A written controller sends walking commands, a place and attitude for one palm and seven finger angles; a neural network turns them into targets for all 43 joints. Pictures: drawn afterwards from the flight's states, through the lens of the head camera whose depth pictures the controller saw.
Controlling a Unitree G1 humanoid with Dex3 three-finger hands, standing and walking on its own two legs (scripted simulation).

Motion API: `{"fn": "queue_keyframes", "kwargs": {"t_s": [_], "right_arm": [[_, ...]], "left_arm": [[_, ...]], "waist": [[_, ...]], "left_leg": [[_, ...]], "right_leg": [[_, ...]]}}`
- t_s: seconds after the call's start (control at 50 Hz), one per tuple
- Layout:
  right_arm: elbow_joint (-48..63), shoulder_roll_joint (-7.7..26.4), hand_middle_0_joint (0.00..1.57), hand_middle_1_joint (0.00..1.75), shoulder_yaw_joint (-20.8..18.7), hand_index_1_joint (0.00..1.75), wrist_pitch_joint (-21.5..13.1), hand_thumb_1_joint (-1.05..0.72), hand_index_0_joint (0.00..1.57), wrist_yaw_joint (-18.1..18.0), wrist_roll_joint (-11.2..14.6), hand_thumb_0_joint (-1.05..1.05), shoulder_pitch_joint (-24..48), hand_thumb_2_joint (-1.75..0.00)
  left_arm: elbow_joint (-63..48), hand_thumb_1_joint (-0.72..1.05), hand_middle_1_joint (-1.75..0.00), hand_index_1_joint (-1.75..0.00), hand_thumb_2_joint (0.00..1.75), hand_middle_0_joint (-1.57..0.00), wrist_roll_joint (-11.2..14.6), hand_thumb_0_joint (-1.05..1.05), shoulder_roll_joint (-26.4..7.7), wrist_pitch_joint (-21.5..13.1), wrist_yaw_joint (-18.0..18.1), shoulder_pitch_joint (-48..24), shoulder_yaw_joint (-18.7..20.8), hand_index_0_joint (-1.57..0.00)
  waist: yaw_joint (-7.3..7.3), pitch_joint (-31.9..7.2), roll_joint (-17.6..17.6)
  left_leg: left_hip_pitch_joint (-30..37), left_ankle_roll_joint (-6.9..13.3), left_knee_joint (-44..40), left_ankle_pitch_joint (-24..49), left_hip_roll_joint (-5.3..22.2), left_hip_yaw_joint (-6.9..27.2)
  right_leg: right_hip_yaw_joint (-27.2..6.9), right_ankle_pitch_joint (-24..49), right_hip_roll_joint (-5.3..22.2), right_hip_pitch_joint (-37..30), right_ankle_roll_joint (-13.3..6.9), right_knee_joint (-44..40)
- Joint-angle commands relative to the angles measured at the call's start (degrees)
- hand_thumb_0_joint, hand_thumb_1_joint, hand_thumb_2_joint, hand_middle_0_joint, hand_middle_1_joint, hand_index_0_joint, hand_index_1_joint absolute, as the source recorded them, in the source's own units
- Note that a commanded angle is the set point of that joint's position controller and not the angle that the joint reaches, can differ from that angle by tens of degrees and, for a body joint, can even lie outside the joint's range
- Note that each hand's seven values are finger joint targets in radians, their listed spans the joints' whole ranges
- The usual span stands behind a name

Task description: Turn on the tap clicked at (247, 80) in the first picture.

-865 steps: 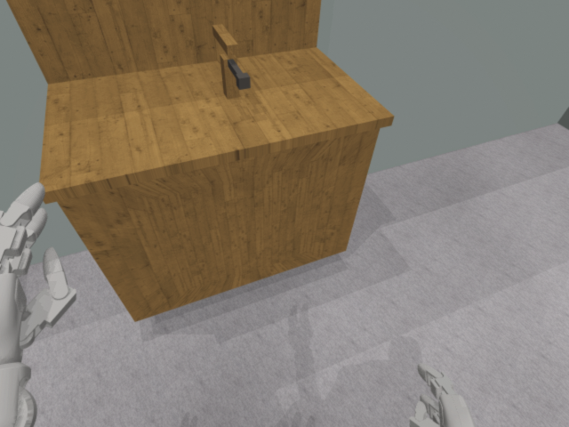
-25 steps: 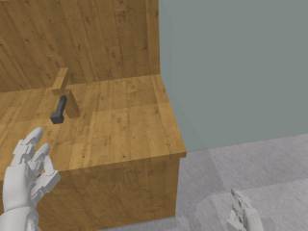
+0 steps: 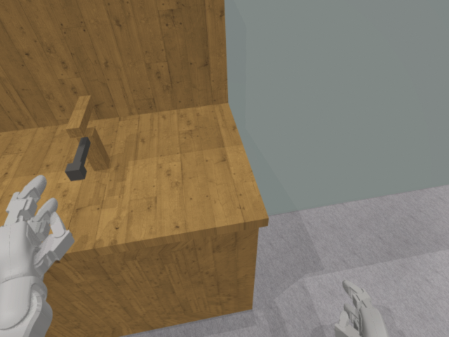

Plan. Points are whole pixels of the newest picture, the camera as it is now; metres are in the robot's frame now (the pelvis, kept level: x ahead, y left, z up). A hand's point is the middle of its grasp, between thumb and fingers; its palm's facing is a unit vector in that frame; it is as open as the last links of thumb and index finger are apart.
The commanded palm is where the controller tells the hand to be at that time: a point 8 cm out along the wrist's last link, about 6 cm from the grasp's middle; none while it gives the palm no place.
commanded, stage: reach beside the lever's end, fingers flat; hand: left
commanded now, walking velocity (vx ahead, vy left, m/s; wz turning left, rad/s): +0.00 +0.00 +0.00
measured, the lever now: (76, 171) +0.39 +0.36 +0.09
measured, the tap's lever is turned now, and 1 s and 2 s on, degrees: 0 0 0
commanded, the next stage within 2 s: push the lever round in 1.70 s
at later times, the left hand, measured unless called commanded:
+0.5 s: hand (61, 216) +0.26 +0.30 +0.12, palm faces +0.52 -0.85 -0.10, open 7.5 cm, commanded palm +0.22 +0.34 +0.12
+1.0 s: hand (61, 195) +0.31 +0.34 +0.11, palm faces +0.53 -0.84 -0.10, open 7.7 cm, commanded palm +0.27 +0.38 +0.10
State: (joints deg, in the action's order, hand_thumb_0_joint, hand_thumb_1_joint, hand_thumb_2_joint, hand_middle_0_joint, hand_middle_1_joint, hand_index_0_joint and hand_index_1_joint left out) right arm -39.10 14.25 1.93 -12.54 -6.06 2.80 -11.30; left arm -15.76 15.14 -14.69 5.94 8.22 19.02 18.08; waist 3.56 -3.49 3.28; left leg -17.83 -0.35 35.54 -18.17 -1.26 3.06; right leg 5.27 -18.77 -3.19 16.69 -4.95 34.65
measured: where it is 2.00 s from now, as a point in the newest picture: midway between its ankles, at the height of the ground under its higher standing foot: outside the picture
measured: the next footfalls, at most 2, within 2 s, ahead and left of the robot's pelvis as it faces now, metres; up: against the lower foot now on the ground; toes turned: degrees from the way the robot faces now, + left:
none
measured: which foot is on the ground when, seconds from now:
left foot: down 0.00-1.00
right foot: down 0.00-1.00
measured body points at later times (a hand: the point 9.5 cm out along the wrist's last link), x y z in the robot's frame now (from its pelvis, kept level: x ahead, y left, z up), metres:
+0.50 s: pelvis +0.00 +0.02 +0.00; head -0.01 +0.00 +0.45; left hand +0.23 +0.35 +0.13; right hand +0.18 -0.22 -0.09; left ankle +0.01 +0.13 -0.73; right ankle +0.00 -0.06 -0.73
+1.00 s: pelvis +0.00 +0.03 +0.00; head +0.01 +0.02 +0.45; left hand +0.28 +0.38 +0.12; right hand +0.14 -0.23 -0.10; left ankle +0.01 +0.13 -0.73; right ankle +0.00 -0.06 -0.73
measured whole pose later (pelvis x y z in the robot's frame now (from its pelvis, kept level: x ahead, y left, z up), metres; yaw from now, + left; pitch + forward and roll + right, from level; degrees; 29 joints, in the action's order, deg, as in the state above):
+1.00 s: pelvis +0.00 +0.03 +0.00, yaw -1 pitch +4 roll -1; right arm -40.5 15.1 1.3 -8.5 -5.5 2.2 -13.3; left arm 19.1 11.9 -21.0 -3.6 3.8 -6.1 26.2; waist 0.8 -2.9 2.2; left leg -22.1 1.6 36.4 -17.9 -1.9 1.5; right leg 3.8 -17.4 -2.5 20.7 -3.1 34.4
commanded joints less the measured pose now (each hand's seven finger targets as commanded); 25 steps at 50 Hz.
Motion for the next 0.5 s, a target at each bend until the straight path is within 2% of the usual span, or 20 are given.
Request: {"fn": "queue_keyframes", "kwargs": {"t_s": [0.0,0.06,0.08,0.1,0.18,0.22,0.26,0.28,0.3,0.32,0.34,0.38,0.4,0.46,0.48], "right_arm": [[8.84,6.02,0.20,0.30,-2.22,0.30,-3.40,-0.90,0.20,-0.74,-0.03,0.00,7.83,-0.90],[8.85,6.19,0.20,0.30,-2.29,0.30,-3.08,-0.90,0.20,-0.70,-0.08,0.00,7.99,-0.90],[8.52,6.14,0.20,0.30,-2.24,0.30,-2.85,-0.90,0.20,-0.74,0.08,0.00,8.34,-0.90],[8.68,6.03,0.20,0.30,-2.10,0.30,-2.76,-0.90,0.20,-0.71,0.07,0.00,8.27,-0.90],[8.15,6.32,0.20,0.30,-2.37,0.30,-2.39,-0.90,0.20,-0.75,-0.15,0.00,8.17,-0.90],[8.58,6.32,0.20,0.30,-2.52,0.30,-2.31,-0.90,0.20,-0.50,-0.24,0.00,7.84,-0.90],[8.42,6.47,0.20,0.30,-2.57,0.30,-2.24,-0.90,0.20,-0.42,-0.26,0.00,7.64,-0.90],[7.78,6.52,0.20,0.30,-2.62,0.30,-1.88,-0.90,0.20,-0.53,-0.22,0.00,7.55,-0.90],[8.06,6.54,0.20,0.30,-2.55,0.30,-1.70,-0.90,0.20,-0.45,-0.17,0.00,7.49,-0.90],[8.13,6.69,0.20,0.30,-2.74,0.30,-1.55,-0.90,0.20,-0.54,-0.15,0.00,7.42,-0.90],[7.94,6.78,0.20,0.30,-2.67,0.30,-1.35,-0.90,0.20,-0.60,-0.07,0.00,7.52,-0.90],[7.78,6.61,0.20,0.30,-2.61,0.30,-1.40,-0.90,0.20,-0.63,-0.09,0.00,7.76,-0.90],[7.64,6.72,0.20,0.30,-2.54,0.30,-1.45,-0.90,0.20,-0.62,-0.09,0.00,7.32,-0.90],[7.54,7.04,0.20,0.30,-2.72,0.30,-1.81,-0.90,0.20,-0.63,-0.21,0.00,7.17,-0.90],[7.15,7.07,0.20,0.30,-2.75,0.30,-1.71,-0.90,0.20,-0.74,-0.17,0.00,7.31,-0.90]], "left_arm": [[-10.29,0.90,-0.29,-0.29,0.90,-0.19,-1.00,0.00,-11.13,-5.25,0.57,-11.51,5.70,-0.19],[-8.21,0.90,-0.28,-0.28,0.90,-0.19,-1.10,0.00,-11.39,-5.28,-0.01,-12.00,5.55,-0.19],[-7.44,0.90,-0.28,-0.28,0.90,-0.19,-1.46,0.00,-12.75,-5.23,0.28,-12.39,6.96,-0.19],[-7.47,0.90,-0.27,-0.27,0.90,-0.19,-1.55,0.00,-11.42,-5.45,0.17,-14.86,5.24,-0.19],[-4.68,0.90,-0.26,-0.26,0.90,-0.19,-1.65,0.00,-13.69,-6.02,0.31,-15.96,7.86,-0.19],[-4.52,0.90,-0.26,-0.26,0.90,-0.19,-1.63,0.00,-12.21,-6.61,-0.07,-16.63,6.48,-0.19],[-2.97,0.90,-0.25,-0.25,0.90,-0.18,-1.39,0.00,-12.61,-6.86,-0.41,-16.92,6.94,-0.18],[-1.24,0.90,-0.25,-0.25,0.90,-0.18,-1.65,0.00,-14.49,-6.85,-0.22,-16.52,9.15,-0.18],[-0.57,0.90,-0.25,-0.25,0.90,-0.18,-1.47,0.00,-12.98,-6.91,-0.66,-18.15,7.54,-0.18],[0.16,0.90,-0.25,-0.25,0.90,-0.18,-1.30,0.00,-14.42,-6.89,-0.79,-18.38,9.04,-0.18],[0.41,0.90,-0.24,-0.24,0.90,-0.18,-1.43,0.00,-14.75,-7.06,-1.17,-20.41,8.59,-0.18],[0.46,0.90,-0.24,-0.24,0.90,-0.18,-2.02,0.00,-15.02,-7.65,-1.21,-21.73,8.64,-0.18],[1.39,0.90,-0.24,-0.24,0.90,-0.18,-2.05,0.00,-14.46,-8.13,-1.27,-23.84,7.71,-0.18],[2.99,0.90,-0.23,-0.23,0.90,-0.18,-1.98,0.00,-13.89,-9.46,-1.77,-25.27,6.80,-0.18],[3.72,0.90,-0.22,-0.22,0.90,-0.18,-2.47,0.00,-14.93,-9.69,-1.59,-25.76,7.72,-0.18]], "waist": [[-0.35,-4.19,-3.20],[-0.19,-5.30,-2.51],[0.31,-4.46,-0.72],[-0.43,-4.61,-0.03],[0.07,-6.17,-1.87],[-0.27,-7.58,-0.96],[-0.27,-7.48,-1.39],[0.07,-6.67,-1.97],[-0.57,-6.48,-2.46],[-0.24,-6.93,-2.54],[-0.69,-7.12,-1.32],[-0.44,-6.41,1.47],[-1.31,-6.07,0.41],[-1.37,-7.47,-0.72],[-1.23,-6.71,0.61]], "left_leg": [[0.30,2.21,-4.29,8.50,-0.25,-0.13],[0.46,2.15,-4.45,9.44,-0.29,-0.41],[0.44,2.11,-4.71,8.91,-0.38,-0.46],[0.79,2.01,-4.96,8.93,-0.36,-0.40],[1.16,1.95,-5.02,10.73,-0.27,-0.40],[2.18,1.76,-4.98,12.14,-0.24,-0.56],[1.84,1.79,-4.87,12.49,-0.25,-0.59],[1.43,1.75,-5.02,12.39,-0.15,-0.51],[1.35,1.76,-5.10,12.34,-0.17,-0.61],[1.12,1.84,-5.05,12.33,-0.14,-0.66],[1.30,1.81,-5.02,12.22,-0.25,-0.72],[2.00,1.71,-5.26,11.85,-0.19,-0.59],[2.07,1.61,-5.36,11.72,-0.09,-0.25],[2.55,1.61,-5.29,11.54,-0.02,0.02],[2.52,1.62,-5.32,11.16,-0.03,-0.04]], "right_leg": [[-5.51,9.16,4.22,-2.11,4.83,-8.05],[-5.41,10.69,4.21,-2.84,4.74,-7.69],[-5.50,9.56,4.09,-2.62,4.46,-8.13],[-5.28,9.36,4.13,-2.40,4.36,-7.88],[-4.96,11.71,3.77,-3.59,4.27,-7.52],[-4.55,13.25,3.67,-3.70,4.13,-6.90],[-4.67,14.19,3.64,-3.69,4.20,-6.85],[-4.63,13.95,3.48,-3.81,4.09,-7.08],[-4.54,14.08,3.56,-3.42,4.18,-6.99],[-4.71,14.22,3.52,-3.78,4.20,-7.07],[-4.78,13.89,3.58,-3.53,4.11,-7.03],[-4.50,12.59,3.37,-2.71,3.80,-7.12],[-4.26,12.23,3.28,-2.12,3.74,-6.95],[-4.09,11.81,3.04,-1.87,3.73,-6.65],[-4.07,11.13,2.97,-1.52,3.60,-6.80]]}}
